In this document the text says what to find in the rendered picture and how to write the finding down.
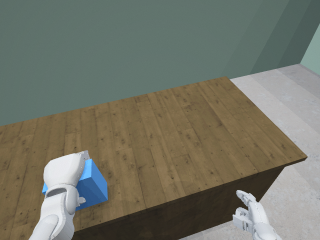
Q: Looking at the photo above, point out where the sponge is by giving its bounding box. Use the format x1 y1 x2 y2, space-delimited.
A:
42 159 108 211

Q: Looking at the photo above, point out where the table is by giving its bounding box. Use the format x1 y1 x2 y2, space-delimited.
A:
0 76 308 240

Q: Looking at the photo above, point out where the right robot forearm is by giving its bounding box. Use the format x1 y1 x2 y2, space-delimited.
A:
252 223 282 240

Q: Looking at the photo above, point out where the robot left hand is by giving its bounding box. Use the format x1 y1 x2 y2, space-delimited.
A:
43 150 90 207

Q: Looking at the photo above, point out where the left robot forearm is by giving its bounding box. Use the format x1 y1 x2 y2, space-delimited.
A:
29 184 77 240

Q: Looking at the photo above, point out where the robot right hand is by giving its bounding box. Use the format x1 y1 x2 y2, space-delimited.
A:
232 190 270 234

